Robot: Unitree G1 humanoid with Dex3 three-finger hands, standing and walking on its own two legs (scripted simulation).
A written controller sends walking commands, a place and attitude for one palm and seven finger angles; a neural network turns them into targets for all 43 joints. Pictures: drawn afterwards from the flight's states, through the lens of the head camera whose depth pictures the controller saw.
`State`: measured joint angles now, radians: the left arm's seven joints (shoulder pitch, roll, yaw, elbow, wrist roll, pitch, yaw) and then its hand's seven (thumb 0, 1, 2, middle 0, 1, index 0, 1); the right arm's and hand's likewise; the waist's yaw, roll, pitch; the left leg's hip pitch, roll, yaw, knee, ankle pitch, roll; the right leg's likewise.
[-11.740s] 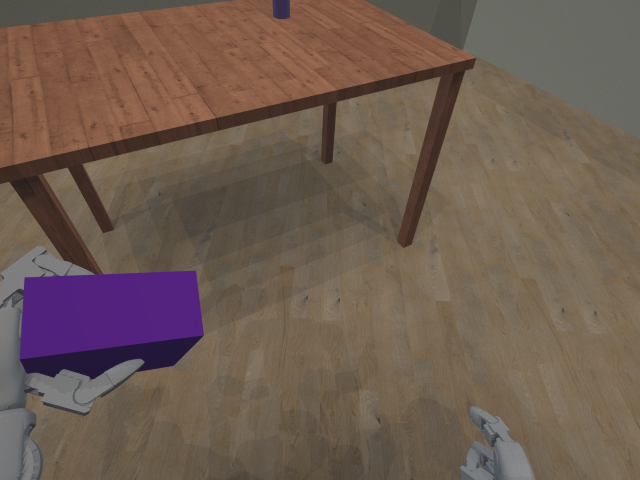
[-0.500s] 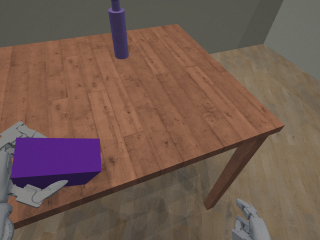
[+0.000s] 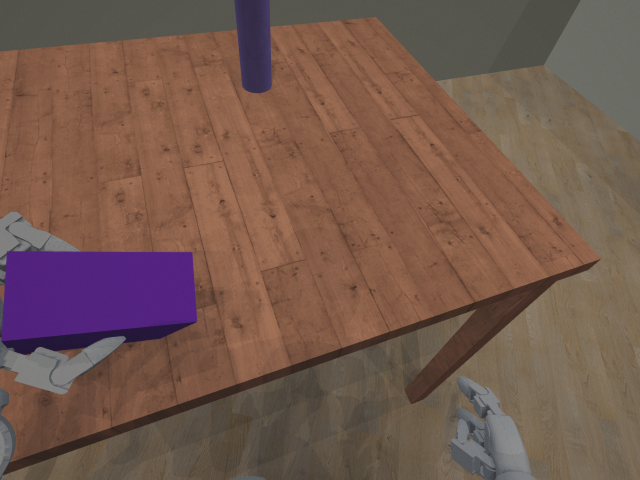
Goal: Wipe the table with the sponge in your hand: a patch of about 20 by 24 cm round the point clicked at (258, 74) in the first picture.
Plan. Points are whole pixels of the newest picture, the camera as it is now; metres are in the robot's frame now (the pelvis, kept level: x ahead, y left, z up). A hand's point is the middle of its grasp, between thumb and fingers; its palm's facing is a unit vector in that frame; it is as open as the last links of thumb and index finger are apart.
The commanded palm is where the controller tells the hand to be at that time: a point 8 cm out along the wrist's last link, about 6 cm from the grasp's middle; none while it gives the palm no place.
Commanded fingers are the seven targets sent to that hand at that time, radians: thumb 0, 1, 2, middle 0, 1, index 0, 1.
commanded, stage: come to a stop and stand still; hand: left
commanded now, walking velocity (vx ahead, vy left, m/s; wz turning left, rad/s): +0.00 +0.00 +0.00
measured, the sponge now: (127, 303) +0.24 +0.21 +0.13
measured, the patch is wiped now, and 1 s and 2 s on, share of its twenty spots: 0.00 0.00 0.00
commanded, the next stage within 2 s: look again from close up in 0.22 s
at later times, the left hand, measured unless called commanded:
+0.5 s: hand (71, 308) +0.22 +0.25 +0.16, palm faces +0.39 -0.83 -0.39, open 10.0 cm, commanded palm +0.16 +0.28 +0.18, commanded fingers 0.00 0.10 1.30 -1.20 -1.60 -1.20 -1.60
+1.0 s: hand (97, 352) +0.19 +0.21 +0.16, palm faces +0.31 -0.71 -0.63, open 10.0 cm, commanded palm +0.16 +0.26 +0.20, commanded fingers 0.00 0.10 1.30 -1.20 -1.60 -1.20 -1.60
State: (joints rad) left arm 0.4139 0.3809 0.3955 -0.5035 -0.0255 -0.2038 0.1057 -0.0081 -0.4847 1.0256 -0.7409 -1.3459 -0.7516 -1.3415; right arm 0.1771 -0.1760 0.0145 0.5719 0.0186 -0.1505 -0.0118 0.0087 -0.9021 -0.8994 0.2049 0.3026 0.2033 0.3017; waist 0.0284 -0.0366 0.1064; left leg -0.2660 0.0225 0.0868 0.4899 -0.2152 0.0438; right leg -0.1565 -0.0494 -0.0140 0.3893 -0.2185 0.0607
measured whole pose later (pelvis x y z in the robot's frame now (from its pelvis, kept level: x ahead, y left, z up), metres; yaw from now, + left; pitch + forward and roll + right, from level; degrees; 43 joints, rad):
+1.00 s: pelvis -0.02 -0.05 -0.01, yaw +2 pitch -3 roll +0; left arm 0.35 0.49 0.31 -0.46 0.07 0.09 0.00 -0.01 -0.48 1.03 -0.74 -1.34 -0.75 -1.34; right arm 0.13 -0.24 0.03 0.58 0.01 -0.11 -0.04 0.01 -0.90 -0.90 0.20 0.30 0.20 0.30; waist 0.06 0.05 0.02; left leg -0.28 0.04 0.04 0.52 -0.19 -0.02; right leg -0.21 -0.03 -0.06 0.56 -0.29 0.00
